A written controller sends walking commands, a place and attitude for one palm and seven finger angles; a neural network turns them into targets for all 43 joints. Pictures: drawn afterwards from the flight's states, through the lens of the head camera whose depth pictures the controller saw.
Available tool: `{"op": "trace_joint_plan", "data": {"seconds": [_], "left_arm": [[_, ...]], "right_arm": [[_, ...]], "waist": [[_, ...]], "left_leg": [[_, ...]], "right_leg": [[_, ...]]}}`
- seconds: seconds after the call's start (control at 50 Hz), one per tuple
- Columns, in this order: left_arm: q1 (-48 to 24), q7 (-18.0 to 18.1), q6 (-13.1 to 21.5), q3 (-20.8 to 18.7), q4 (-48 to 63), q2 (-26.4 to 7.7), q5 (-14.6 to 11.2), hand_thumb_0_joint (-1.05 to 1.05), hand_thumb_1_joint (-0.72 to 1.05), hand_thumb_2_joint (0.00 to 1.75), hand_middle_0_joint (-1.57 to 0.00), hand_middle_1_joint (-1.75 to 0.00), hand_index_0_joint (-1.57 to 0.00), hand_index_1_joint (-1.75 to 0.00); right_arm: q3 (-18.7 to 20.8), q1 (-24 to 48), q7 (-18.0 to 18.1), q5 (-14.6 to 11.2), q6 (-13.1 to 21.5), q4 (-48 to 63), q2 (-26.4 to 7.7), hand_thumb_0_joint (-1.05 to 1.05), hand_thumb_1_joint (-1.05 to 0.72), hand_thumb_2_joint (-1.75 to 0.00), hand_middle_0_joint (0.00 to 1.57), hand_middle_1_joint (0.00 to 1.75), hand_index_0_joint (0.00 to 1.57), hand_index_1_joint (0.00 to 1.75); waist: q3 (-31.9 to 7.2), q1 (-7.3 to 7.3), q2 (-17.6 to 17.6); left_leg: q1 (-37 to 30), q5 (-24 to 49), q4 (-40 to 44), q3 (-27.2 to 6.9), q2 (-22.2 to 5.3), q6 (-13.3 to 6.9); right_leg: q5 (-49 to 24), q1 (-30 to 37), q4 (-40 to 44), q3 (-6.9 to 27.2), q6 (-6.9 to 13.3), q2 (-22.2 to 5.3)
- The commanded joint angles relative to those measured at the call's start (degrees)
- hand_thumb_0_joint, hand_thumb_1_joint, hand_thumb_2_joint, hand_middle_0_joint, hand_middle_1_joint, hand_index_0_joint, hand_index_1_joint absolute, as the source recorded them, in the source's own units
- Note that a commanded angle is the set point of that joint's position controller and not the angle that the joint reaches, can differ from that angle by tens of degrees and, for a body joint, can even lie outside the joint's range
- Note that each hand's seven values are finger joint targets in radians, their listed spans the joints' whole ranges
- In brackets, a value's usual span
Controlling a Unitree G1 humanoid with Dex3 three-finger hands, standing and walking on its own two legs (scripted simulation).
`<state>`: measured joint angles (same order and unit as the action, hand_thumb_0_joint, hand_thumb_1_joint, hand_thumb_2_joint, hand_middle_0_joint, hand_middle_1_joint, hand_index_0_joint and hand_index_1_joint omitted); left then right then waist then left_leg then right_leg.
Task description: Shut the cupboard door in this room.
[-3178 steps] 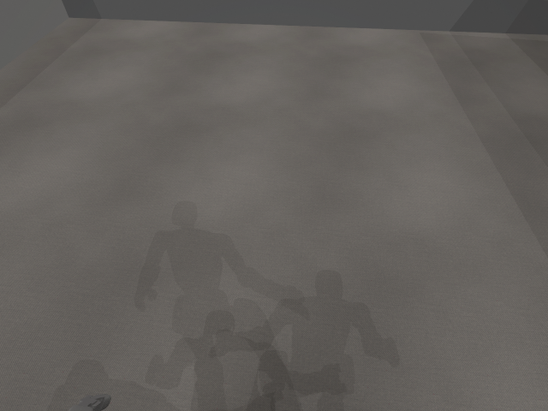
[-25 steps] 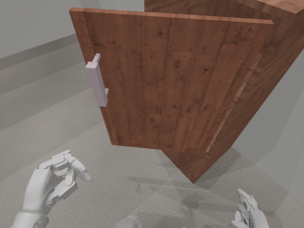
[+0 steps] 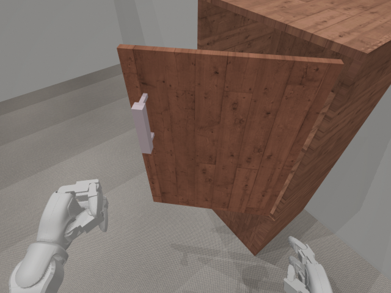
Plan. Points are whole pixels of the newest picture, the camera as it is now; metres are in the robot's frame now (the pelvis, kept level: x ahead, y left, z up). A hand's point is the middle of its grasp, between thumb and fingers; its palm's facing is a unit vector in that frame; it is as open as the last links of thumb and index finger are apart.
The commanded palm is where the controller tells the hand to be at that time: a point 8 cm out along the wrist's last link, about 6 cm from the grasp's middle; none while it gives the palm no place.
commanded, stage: raise the hand and make a fist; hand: left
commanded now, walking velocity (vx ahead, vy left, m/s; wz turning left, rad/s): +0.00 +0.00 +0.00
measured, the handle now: (145, 124) +0.46 +0.16 +0.10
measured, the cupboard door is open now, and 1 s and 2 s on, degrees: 44 44 44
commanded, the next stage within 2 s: bring the fist close to the handle in 0.40 s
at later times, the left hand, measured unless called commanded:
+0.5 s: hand (112, 216) +0.22 +0.17 +0.10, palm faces +0.00 -1.00 -0.07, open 3.1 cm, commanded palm +0.20 +0.22 +0.10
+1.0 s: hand (128, 183) +0.29 +0.16 +0.10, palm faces -0.01 -1.00 -0.05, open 3.1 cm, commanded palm +0.27 +0.20 +0.10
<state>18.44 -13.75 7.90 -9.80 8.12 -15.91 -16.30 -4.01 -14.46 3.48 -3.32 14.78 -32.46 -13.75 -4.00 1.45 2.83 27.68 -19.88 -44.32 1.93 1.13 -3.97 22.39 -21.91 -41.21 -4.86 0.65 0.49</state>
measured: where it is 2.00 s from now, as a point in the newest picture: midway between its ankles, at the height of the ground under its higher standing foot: outside the picture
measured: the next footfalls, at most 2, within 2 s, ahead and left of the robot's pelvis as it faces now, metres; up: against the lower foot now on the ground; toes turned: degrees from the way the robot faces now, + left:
none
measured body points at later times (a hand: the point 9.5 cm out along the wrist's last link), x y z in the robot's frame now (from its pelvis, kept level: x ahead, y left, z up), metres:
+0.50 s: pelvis +0.00 -0.02 +0.00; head +0.00 -0.03 +0.45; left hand +0.22 +0.22 +0.11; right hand +0.17 -0.25 -0.06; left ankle +0.03 +0.07 -0.71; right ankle -0.01 -0.12 -0.71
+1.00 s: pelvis +0.01 -0.03 +0.01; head +0.01 -0.04 +0.46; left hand +0.28 +0.21 +0.11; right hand +0.16 -0.28 -0.07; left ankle +0.03 +0.07 -0.71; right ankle -0.01 -0.12 -0.71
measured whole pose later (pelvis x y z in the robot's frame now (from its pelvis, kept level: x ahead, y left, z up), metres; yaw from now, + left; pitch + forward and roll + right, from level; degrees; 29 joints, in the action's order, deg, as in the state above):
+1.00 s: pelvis +0.01 -0.03 +0.01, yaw -1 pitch +3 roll +0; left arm 4.1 -13.5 7.8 -11.4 -6.8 -15.8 -15.8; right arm -2.2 -14.8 3.7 -3.5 13.3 -34.9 -15.5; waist -3.3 0.0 2.5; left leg 25.1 -18.5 -40.4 2.5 0.1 -1.8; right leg 22.1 -20.9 -39.8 -4.1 2.6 1.6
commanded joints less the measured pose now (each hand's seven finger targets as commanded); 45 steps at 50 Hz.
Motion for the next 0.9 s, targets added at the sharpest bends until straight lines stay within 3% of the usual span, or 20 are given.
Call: {"op": "trace_joint_plan", "data": {"seconds": [0.0, 0.02, 0.04, 0.12, 0.18, 0.22, 0.26, 0.32, 0.34, 0.36, 0.4, 0.42, 0.44, 0.48, 0.52, 0.6, 0.62, 0.7, 0.8, 0.88], "left_arm": [[-8.3, -0.43, 2.27, -4.59, 11.03, -7.59, -1.04, 0.0, 0.9, 0.9, -1.3, -1.5, -1.3, -1.5], [-7.17, -0.31, 1.86, -5.63, 10.05, -8.11, -1.25, 0.0, 0.9, 0.9, -1.3, -1.5, -1.3, -1.5], [-6.33, -0.64, 1.59, -3.99, 9.75, -6.16, -1.34, 0.0, 0.9, 0.9, -1.3, -1.5, -1.3, -1.5], [-6.75, -0.1, 2.11, -6.16, 10.94, -8.53, -1.25, 0.0, 0.9, 0.9, -1.3, -1.5, -1.3, -1.5], [-7.82, 0.04, 3.23, -5.31, 11.66, -7.53, -1.16, 0.0, 0.9, 0.9, -1.3, -1.5, -1.3, -1.5], [-7.71, 0.63, 3.97, -6.36, 11.14, -9.02, -0.82, 0.0, 0.9, 0.9, -1.3, -1.5, -1.3, -1.5], [-8.24, 0.44, 4.45, -5.05, 11.36, -7.55, -0.93, 0.0, 0.9, 0.9, -1.3, -1.5, -1.3, -1.5], [-7.55, 0.66, 4.85, -5.93, 11.19, -8.94, -0.64, 0.0, 0.9, 0.9, -1.3, -1.5, -1.3, -1.5], [-7.4, 0.3, 4.81, -4.28, 11.38, -7.06, -0.7, 0.0, 0.9, 0.9, -1.3, -1.5, -1.3, -1.5], [-7.69, 0.24, 4.9, -4.89, 11.58, -7.7, -0.87, 0.0, 0.9, 0.9, -1.3, -1.5, -1.3, -1.5], [-7.62, 0.13, 5.13, -5.02, 11.54, -7.65, -1.05, 0.0, 0.9, 0.9, -1.3, -1.5, -1.3, -1.5], [-6.79, 0.36, 4.86, -6.19, 10.23, -8.93, -0.86, 0.0, 0.9, 0.9, -1.3, -1.5, -1.3, -1.5], [-7.15, 0.1, 4.81, -4.73, 10.6, -7.18, -1.1, 0.0, 0.9, 0.9, -1.3, -1.5, -1.3, -1.5], [-7.64, -0.09, 4.68, -4.76, 10.41, -7.11, -1.41, 0.0, 0.9, 0.9, -1.3, -1.5, -1.3, -1.5], [-10.25, 0.22, 4.87, -5.94, 9.74, -8.91, -1.31, 0.0, 0.9, 0.9, -1.3, -1.5, -1.3, -1.5], [-16.67, 0.07, 5.08, -4.87, 6.96, -8.7, -0.82, 0.0, 0.9, 0.9, -1.3, -1.5, -1.3, -1.5], [-17.93, 0.23, 4.89, -5.69, 5.81, -9.89, -0.74, 0.0, 0.9, 0.9, -1.3, -1.5, -1.3, -1.5], [-21.21, -0.65, 4.61, -4.12, 3.56, -8.2, -0.83, 0.0, 0.9, 0.9, -1.3, -1.5, -1.3, -1.5], [-21.99, -0.57, 3.32, -7.45, -2.39, -10.73, -1.0, 0.0, 0.9, 0.9, -1.3, -1.5, -1.3, -1.5], [-25.16, -0.17, 3.65, -6.32, -1.4, -9.47, -0.8, 0.0, 0.9, 0.9, -1.3, -1.5, -1.3, -1.5]], "right_arm": [[3.55, 5.28, 0.57, -0.32, 3.84, 8.68, -7.53, 0.0, -0.9, -0.9, 0.2, 0.3, 0.2, 0.3], [3.62, 5.44, 0.63, -0.23, 3.82, 8.49, -7.73, 0.0, -0.9, -0.9, 0.2, 0.3, 0.2, 0.3], [3.59, 5.47, 0.47, -0.37, 3.87, 8.56, -7.32, 0.0, -0.9, -0.9, 0.2, 0.3, 0.2, 0.3], [3.96, 5.46, 0.33, -0.09, 4.08, 8.4, -7.87, 0.0, -0.9, -0.9, 0.2, 0.3, 0.2, 0.3], [3.97, 5.41, 0.15, -0.06, 4.21, 8.47, -7.49, 0.0, -0.9, -0.9, 0.2, 0.3, 0.2, 0.3], [4.09, 5.38, 0.25, 0.09, 4.24, 7.95, -7.82, 0.0, -0.9, -0.9, 0.2, 0.3, 0.2, 0.3], [4.0, 5.74, 0.09, -0.05, 4.4, 8.08, -7.55, 0.0, -0.9, -0.9, 0.2, 0.3, 0.2, 0.3], [4.13, 5.45, 0.17, 0.08, 4.45, 7.72, -7.81, 0.0, -0.9, -0.9, 0.2, 0.3, 0.2, 0.3], [4.06, 5.52, 0.1, 0.03, 4.47, 7.85, -7.47, 0.0, -0.9, -0.9, 0.2, 0.3, 0.2, 0.3], [4.11, 5.36, 0.04, -0.04, 4.51, 7.85, -7.56, 0.0, -0.9, -0.9, 0.2, 0.3, 0.2, 0.3], [4.13, 5.61, 0.11, -0.06, 4.62, 7.94, -7.55, 0.0, -0.9, -0.9, 0.2, 0.3, 0.2, 0.3], [4.19, 5.32, 0.19, 0.06, 4.41, 7.66, -7.8, 0.0, -0.9, -0.9, 0.2, 0.3, 0.2, 0.3], [4.1, 5.51, 0.13, 0.03, 4.38, 7.93, -7.56, 0.0, -0.9, -0.9, 0.2, 0.3, 0.2, 0.3], [4.08, 5.85, 0.25, -0.11, 4.46, 8.08, -7.52, 0.0, -0.9, -0.9, 0.2, 0.3, 0.2, 0.3], [4.14, 5.45, 0.55, 0.08, 4.33, 7.38, -7.87, 0.0, -0.9, -0.9, 0.2, 0.3, 0.2, 0.3], [3.97, 5.48, 0.84, -0.11, 4.09, 6.8, -7.87, 0.0, -0.9, -0.9, 0.2, 0.3, 0.2, 0.3], [3.98, 5.48, 1.02, 0.03, 3.87, 6.43, -8.06, 0.0, -0.9, -0.9, 0.2, 0.3, 0.2, 0.3], [3.97, 5.85, 0.97, -0.26, 3.71, 6.61, -7.67, 0.0, -0.9, -0.9, 0.2, 0.3, 0.2, 0.3], [4.16, 5.23, 0.74, -0.18, 2.57, 6.39, -8.06, 0.0, -0.9, -0.9, 0.2, 0.3, 0.2, 0.3], [4.21, 5.38, 0.33, -0.2, 2.12, 6.91, -7.71, 0.0, -0.9, -0.9, 0.2, 0.3, 0.2, 0.3]], "waist": [[-5.69, -0.46, 0.08], [-5.45, -0.06, -0.76], [-5.18, -0.19, -0.06], [-6.0, 0.15, -1.77], [-6.26, -0.25, -0.1], [-4.98, -0.45, -2.05], [-4.91, -0.59, 0.26], [-5.07, -0.74, -0.56], [-5.5, -0.95, 0.41], [-5.88, -0.94, 0.42], [-5.68, -0.89, 0.1], [-4.82, -0.8, -2.13], [-5.31, -0.95, -1.47], [-4.58, -1.02, -1.02], [-4.37, -1.36, -3.27], [-4.55, -1.97, -1.26], [-4.36, -2.06, -3.13], [-7.51, -1.6, -0.4], [-7.79, -0.83, -4.15], [-9.24, -0.83, -1.14]], "left_leg": [[-10.37, 6.64, 11.61, -6.95, -2.79, 2.9], [-10.15, 6.96, 11.57, -6.63, -2.58, 2.74], [-10.43, 7.61, 11.56, -5.94, -2.4, 2.69], [-10.22, 9.07, 10.94, -5.31, -2.12, 2.49], [-10.59, 8.68, 10.76, -4.75, -1.8, 2.47], [-9.53, 7.8, 10.29, -4.6, -1.9, 2.21], [-9.69, 6.72, 10.38, -4.35, -1.66, 2.23], [-9.5, 7.0, 9.79, -4.28, -1.7, 2.04], [-9.9, 7.8, 9.67, -3.91, -1.53, 1.96], [-9.99, 7.76, 9.62, -4.04, -1.5, 2.06], [-9.87, 7.51, 9.52, -3.93, -1.47, 2.05], [-8.99, 7.43, 9.26, -3.96, -1.58, 1.94], [-8.91, 7.04, 9.25, -3.66, -1.33, 1.9], [-8.84, 6.14, 9.2, -3.61, -1.32, 1.96], [-8.34, 6.37, 8.6, -3.76, -1.4, 1.81], [-8.68, 5.33, 8.64, -3.67, -1.12, 1.81], [-8.25, 5.77, 8.18, -3.74, -1.28, 1.64], [-10.2, 7.54, 8.61, -3.18, -0.98, 1.77], [-8.15, 9.81, 8.27, -2.7, -0.85, 1.87], [-10.39, 11.91, 8.38, -2.31, -0.86, 1.85]], "right_leg": [[-7.86, -1.97, 6.96, 0.26, 0.74, 0.51], [-8.36, -1.06, 7.65, 0.71, 0.86, 0.46], [-9.01, -0.92, 7.88, 0.66, 0.82, 0.42], [-10.23, 0.39, 8.16, 1.32, 0.73, 0.17], [-9.62, -0.22, 8.06, 1.36, 0.58, 0.11], [-8.61, -0.38, 8.72, 2.1, 0.48, -0.02], [-7.42, -0.93, 8.83, 2.29, 0.49, -0.11], [-7.77, -0.76, 9.01, 2.77, 0.38, -0.19], [-8.91, -0.47, 8.91, 2.86, 0.34, -0.27], [-8.98, -0.51, 8.81, 2.75, 0.3, -0.25], [-8.76, -0.85, 8.73, 2.58, 0.2, -0.24], [-8.52, -0.5, 9.16, 3.07, 0.13, -0.26], [-8.08, -0.56, 9.28, 3.28, -0.02, -0.4], [-6.94, -1.27, 9.6, 3.44, -0.12, -0.48], [-6.96, -0.93, 9.9, 4.3, -0.28, -0.68], [-5.49, -1.96, 9.89, 4.4, -0.3, -0.71], [-5.79, -1.56, 10.38, 5.44, -0.53, -0.99], [-8.61, -0.28, 9.67, 4.86, -0.4, -1.04], [-12.87, 1.86, 9.5, 5.81, -0.94, -1.46], [-16.16, 1.82, 8.73, 5.07, -0.7, -1.3]]}}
